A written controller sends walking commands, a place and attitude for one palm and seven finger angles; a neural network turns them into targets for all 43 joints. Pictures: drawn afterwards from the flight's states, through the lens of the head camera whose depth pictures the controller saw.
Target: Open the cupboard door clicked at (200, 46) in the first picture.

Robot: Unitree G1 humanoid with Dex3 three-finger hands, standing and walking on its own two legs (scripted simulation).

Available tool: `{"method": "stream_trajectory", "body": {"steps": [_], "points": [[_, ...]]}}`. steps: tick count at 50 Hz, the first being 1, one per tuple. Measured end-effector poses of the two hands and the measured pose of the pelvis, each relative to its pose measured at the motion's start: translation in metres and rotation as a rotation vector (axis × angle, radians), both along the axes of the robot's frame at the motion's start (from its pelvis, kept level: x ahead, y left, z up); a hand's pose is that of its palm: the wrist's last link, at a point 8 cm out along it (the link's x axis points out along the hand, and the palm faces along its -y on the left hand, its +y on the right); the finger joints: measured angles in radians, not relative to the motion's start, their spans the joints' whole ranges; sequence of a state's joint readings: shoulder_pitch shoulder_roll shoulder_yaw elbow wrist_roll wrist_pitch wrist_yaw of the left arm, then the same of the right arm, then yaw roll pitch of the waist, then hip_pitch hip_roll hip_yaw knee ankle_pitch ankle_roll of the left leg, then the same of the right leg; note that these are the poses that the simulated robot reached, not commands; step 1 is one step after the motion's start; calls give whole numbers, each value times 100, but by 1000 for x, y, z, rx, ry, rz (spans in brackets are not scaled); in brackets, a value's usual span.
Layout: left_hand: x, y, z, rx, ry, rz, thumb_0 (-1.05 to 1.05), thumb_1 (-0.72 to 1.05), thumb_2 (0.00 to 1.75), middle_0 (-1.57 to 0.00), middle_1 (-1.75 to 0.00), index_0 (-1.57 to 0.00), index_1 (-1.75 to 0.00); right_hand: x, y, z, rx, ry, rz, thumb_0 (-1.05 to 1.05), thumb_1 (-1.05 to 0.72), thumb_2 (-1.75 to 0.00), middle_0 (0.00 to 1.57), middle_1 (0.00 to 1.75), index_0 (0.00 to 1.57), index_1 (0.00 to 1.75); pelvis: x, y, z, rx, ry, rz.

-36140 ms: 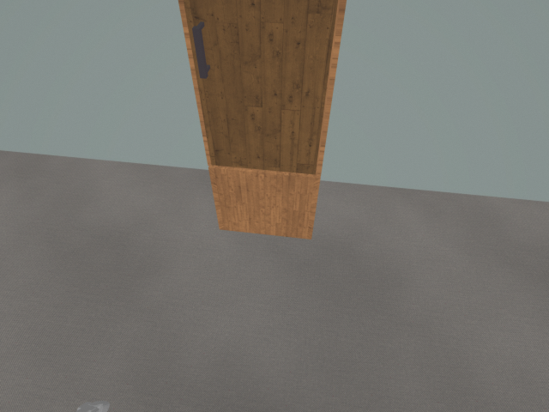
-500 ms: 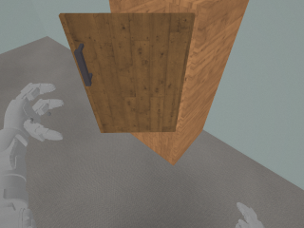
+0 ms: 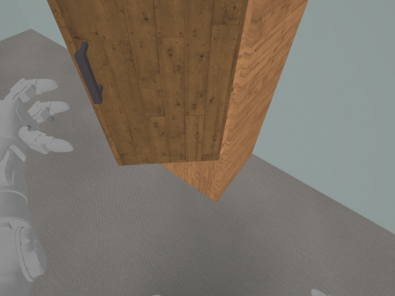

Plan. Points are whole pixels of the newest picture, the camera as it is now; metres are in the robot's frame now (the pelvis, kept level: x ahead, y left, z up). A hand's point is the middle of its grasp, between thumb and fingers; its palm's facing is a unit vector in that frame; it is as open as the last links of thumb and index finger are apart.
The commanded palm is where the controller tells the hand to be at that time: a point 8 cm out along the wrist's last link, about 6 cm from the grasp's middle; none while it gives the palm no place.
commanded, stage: move the hooked fingers beside the handle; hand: left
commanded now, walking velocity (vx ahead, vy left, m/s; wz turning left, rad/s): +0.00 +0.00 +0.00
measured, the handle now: (91, 74) +0.58 +0.26 +0.11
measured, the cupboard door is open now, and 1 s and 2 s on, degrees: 42 42 42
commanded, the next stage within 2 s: slide the fingers in behind the handle in 1.72 s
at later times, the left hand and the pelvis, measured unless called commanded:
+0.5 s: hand (54, 95) +0.48 +0.30 +0.13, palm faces +0.09 -1.00 +0.01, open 14.0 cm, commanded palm +0.47 +0.35 +0.12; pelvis +0.00 +0.00 -0.01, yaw -1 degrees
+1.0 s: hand (53, 88) +0.52 +0.32 +0.12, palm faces +0.08 -1.00 +0.01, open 14.0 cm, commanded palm +0.49 +0.35 +0.12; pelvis +0.02 +0.01 -0.02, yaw -2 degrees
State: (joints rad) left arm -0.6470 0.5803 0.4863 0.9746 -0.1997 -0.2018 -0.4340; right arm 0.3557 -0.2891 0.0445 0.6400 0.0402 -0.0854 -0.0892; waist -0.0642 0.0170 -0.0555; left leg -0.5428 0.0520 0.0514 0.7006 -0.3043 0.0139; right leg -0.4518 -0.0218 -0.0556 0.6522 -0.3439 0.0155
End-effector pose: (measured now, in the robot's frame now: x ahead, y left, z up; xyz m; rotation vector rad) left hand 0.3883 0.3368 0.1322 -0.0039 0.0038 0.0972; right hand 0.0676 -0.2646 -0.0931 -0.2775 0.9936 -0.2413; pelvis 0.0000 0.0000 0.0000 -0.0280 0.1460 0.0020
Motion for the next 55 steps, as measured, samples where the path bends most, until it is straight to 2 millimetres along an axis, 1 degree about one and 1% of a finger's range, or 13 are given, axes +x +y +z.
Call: {"method": "stream_trajectory", "body": {"steps": [9,15,20,26,29,33,38,43,47,51,55], "points": [[20,9,-2,-4,17,-2,-1,-50,30,-30,-120,-30,-119,-22,-9,-5,-32,108,-28,1,-90,-90,20,30,20,30,-1,-1,-5,-7,42,5],[36,10,1,-6,2,-16,-1,-50,30,-30,-120,-30,-119,-40,-15,-6,-50,175,-61,1,-90,-90,20,30,20,30,-1,-2,-7,-12,69,1],[51,13,-3,-10,38,-14,-1,-50,30,-30,-120,-30,-120,-54,-17,-6,-62,225,-88,1,-90,-90,20,30,20,30,-1,-2,-10,-16,94,0],[69,18,2,-4,12,-6,-1,-50,30,-30,-120,-30,-119,-73,-16,-6,-67,292,-122,1,-90,-90,20,30,20,30,1,-1,-12,-22,127,-8],[77,20,2,-8,27,-13,-1,-50,30,-30,-120,-30,-119,-81,-13,-6,-66,327,-135,1,-90,-90,20,30,20,30,2,0,-13,-25,140,-8],[88,24,-1,-11,52,-11,-1,-50,30,-30,-120,-30,-119,-89,-10,-5,-68,365,-153,0,-90,-90,20,30,20,30,4,2,-15,-30,162,-11],[102,30,1,-9,34,-9,-1,-50,30,-30,-120,-30,-119,-98,-4,-4,-71,410,-170,0,-90,-90,20,30,20,30,7,4,-17,-36,188,-16],[109,33,-6,-20,43,-22,-1,-50,30,-30,-119,-30,-119,-101,2,-3,-63,441,-184,0,-90,-90,20,30,20,30,12,8,-18,-38,205,-24],[109,38,-12,-15,44,-17,-1,-50,30,-30,-119,-30,-119,-98,7,-2,-51,449,-187,0,-90,-90,20,30,20,30,17,11,-18,-39,208,-29],[105,38,-11,-7,14,-15,-1,-50,30,-30,-119,-30,-119,-89,10,-4,-35,444,-176,0,-90,-90,20,30,20,30,21,12,-17,-42,201,-26],[100,35,-11,-21,9,-20,-1,-50,30,-30,-119,-30,-119,-75,11,-6,-23,414,-156,0,-90,-90,20,30,20,30,23,13,-16,-43,187,-19]]}}
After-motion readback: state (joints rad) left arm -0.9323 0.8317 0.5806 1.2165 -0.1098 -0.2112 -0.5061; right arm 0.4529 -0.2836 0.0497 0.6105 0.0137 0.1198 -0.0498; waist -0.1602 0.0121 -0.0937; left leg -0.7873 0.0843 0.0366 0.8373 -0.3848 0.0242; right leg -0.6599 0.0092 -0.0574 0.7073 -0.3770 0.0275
